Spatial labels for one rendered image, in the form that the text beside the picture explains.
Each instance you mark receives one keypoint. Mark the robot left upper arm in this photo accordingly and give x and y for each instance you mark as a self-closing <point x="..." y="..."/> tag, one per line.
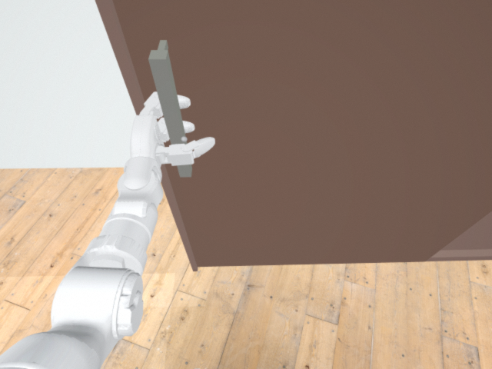
<point x="95" y="308"/>

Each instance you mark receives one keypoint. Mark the handle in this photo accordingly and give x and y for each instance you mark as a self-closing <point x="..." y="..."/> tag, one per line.
<point x="165" y="85"/>

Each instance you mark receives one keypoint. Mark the robot left hand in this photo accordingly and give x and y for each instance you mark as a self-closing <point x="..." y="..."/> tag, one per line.
<point x="147" y="134"/>

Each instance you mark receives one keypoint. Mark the wardrobe door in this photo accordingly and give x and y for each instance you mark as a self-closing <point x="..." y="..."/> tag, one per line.
<point x="346" y="131"/>
<point x="479" y="236"/>

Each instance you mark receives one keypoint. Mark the left robot forearm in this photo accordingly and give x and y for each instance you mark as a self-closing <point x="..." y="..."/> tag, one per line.
<point x="128" y="230"/>

